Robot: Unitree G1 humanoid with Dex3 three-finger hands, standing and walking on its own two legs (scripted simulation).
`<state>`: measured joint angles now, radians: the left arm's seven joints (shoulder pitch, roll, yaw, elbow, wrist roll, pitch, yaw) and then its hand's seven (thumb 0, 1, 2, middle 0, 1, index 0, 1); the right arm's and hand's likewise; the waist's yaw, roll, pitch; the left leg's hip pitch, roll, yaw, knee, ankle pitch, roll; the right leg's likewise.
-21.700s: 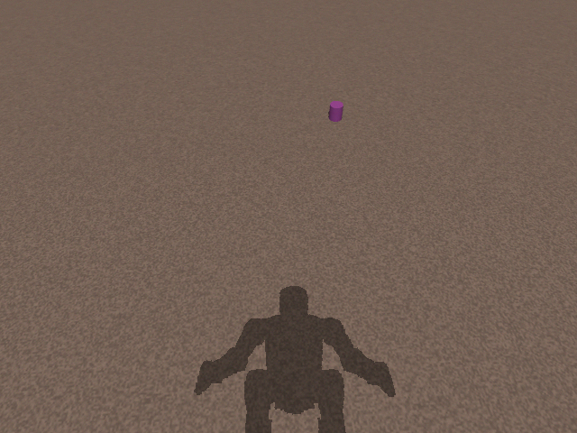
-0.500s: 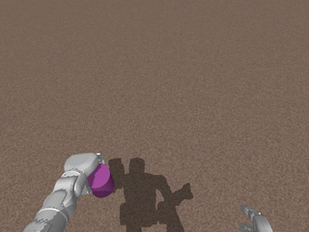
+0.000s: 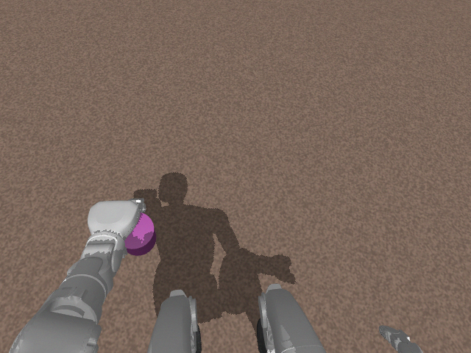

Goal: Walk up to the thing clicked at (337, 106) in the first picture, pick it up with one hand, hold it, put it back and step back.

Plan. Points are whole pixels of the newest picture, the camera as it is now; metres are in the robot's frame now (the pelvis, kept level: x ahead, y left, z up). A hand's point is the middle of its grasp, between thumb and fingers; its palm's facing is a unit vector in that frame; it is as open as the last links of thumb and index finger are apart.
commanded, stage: crouch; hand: left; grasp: from above
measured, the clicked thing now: (134, 227) +0.39 +0.20 -0.19
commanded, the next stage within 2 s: lower in 1.28 s
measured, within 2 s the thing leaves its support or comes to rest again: rests again in 1.88 s
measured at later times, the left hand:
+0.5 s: hand (150, 249) +0.37 +0.20 -0.35, palm faces -0.48 +0.00 -0.88, open 10.1 cm
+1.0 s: hand (155, 250) +0.39 +0.20 -0.43, palm faces -0.50 -0.01 -0.86, open 10.1 cm
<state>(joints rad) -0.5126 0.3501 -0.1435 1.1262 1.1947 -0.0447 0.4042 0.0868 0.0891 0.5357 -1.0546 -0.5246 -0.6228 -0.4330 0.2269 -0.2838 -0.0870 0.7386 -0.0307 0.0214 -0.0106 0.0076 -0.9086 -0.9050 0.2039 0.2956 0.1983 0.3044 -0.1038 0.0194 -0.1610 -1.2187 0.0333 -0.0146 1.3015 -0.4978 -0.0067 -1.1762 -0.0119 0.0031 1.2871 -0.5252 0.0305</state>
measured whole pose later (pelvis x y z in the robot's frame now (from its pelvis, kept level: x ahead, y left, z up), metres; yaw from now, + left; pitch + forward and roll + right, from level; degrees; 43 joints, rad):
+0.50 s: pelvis -0.03 -0.01 -0.17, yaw -2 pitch +37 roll -3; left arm -0.68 0.41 -0.04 1.20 1.19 -0.07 0.43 0.06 0.07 0.56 -1.13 -0.58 -0.62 -0.46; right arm 0.15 -0.23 -0.04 0.77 -0.10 -0.05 0.02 0.01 -0.91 -0.90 0.21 0.30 0.20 0.30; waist -0.15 0.03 -0.19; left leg -1.94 0.03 -0.07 1.93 -0.64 -0.02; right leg -1.89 0.00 -0.02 1.91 -0.68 0.02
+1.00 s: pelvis -0.03 -0.01 -0.24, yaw -4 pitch +37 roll -4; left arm -0.79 0.48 -0.01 1.30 1.17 -0.07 0.41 0.04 0.07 0.58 -1.04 -0.54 -0.61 -0.45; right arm 0.14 -0.23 -0.03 0.76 -0.12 -0.05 0.08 0.00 -0.91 -0.91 0.21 0.30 0.20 0.30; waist -0.17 0.01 -0.12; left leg -2.14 0.04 -0.10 2.16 -0.67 -0.03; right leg -2.08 0.02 -0.03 2.14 -0.70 0.02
